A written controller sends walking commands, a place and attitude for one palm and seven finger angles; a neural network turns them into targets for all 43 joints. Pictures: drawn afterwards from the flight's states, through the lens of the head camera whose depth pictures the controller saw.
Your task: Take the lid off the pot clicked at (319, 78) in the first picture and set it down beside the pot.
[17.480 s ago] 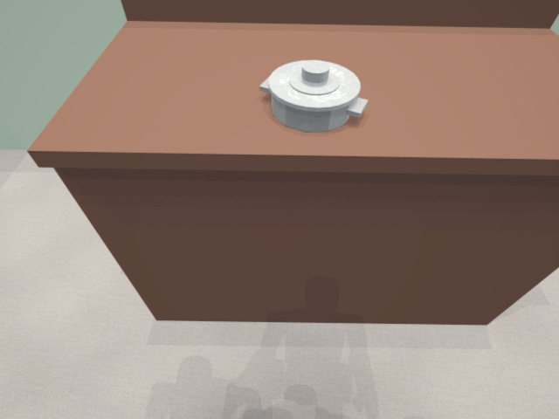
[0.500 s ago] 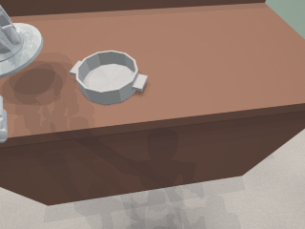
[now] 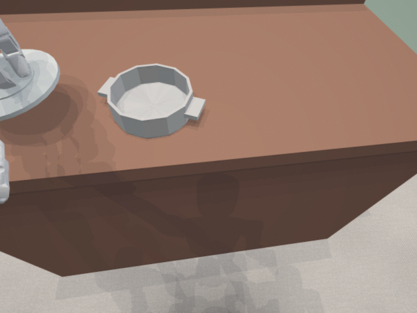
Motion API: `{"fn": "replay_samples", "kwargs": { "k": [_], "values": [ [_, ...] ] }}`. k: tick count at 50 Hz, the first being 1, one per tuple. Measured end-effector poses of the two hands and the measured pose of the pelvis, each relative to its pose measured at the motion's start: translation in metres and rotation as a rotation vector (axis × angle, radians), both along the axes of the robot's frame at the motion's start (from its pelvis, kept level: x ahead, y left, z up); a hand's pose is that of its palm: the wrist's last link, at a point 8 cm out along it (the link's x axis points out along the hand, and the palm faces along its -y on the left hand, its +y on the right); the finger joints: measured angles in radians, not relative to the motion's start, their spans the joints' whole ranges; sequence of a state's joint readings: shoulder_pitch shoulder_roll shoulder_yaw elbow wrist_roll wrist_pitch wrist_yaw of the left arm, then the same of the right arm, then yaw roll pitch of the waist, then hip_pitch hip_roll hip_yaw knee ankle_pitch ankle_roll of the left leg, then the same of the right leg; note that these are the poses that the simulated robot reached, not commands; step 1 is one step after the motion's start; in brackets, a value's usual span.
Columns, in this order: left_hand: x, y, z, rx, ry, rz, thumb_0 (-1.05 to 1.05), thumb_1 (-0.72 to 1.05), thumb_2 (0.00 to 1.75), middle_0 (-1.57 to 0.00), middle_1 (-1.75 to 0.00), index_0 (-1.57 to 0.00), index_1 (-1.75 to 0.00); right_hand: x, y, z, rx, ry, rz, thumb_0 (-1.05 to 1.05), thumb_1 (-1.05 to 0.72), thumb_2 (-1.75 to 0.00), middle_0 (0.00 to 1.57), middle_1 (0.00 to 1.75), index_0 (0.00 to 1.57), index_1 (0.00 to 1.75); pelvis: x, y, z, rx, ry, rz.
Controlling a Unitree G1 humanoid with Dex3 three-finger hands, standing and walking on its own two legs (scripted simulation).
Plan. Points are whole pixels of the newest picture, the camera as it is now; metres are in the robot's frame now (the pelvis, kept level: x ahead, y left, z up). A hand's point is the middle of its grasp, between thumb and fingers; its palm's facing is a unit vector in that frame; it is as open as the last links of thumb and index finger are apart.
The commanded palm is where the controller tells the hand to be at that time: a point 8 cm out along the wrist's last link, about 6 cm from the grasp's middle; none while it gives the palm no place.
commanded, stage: lower the lid onto the table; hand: left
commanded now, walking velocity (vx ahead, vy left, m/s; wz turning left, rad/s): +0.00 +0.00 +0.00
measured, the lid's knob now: out of the picture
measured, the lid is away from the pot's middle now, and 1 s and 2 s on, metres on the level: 0.24 0.24 0.25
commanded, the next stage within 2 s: open the fingers wide in 1.00 s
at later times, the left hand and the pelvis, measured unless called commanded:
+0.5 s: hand (18, 85) +0.48 +0.29 +0.18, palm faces -0.40 -0.20 -0.89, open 5.3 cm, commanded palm +0.50 +0.30 +0.24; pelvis -0.01 +0.00 +0.00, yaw -1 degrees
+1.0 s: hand (22, 99) +0.48 +0.31 +0.14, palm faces -0.43 -0.20 -0.88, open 5.3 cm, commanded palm +0.51 +0.31 +0.21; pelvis +0.00 +0.00 -0.01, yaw -2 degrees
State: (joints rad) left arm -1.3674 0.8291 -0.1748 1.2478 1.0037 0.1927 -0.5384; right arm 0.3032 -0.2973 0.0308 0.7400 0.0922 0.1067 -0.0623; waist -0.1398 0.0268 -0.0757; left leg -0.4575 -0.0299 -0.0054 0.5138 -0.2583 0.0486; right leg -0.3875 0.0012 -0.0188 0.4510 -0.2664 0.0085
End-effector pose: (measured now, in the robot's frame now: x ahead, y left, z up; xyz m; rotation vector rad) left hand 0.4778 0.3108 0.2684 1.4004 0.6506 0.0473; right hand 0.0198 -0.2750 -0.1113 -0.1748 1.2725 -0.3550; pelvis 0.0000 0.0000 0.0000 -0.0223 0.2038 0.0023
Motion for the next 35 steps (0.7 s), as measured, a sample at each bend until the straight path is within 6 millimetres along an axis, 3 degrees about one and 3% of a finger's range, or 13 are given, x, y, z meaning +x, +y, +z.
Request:
{"fn": "replay_samples", "kwargs": {
  "k": [14,35],
  "values": [
    [0.005,-0.018,-0.016,-0.02,0.017,-0.067,-0.03,0.29,0.8,-0.44,-0.91,-0.95,-1.17,-0.006,0.006,-0.004,0.01,-0.013,-0.023,0.01,-0.9,-0.9,0.2,0.3,0.2,0.3,-0.005,0.002,-0.002,-0.001,0.003,-0.011],
    [0.01,-0.007,-0.047,-0.032,0.064,-0.074,-0.03,0.29,0.8,-0.44,-0.91,-0.95,-1.17,-0.026,-0.002,0.0,-0.034,0.051,-0.059,0.01,-0.9,-0.9,0.2,0.3,0.2,0.3,-0.003,0.001,-0.005,-0.006,0.026,-0.019]
  ]
}}
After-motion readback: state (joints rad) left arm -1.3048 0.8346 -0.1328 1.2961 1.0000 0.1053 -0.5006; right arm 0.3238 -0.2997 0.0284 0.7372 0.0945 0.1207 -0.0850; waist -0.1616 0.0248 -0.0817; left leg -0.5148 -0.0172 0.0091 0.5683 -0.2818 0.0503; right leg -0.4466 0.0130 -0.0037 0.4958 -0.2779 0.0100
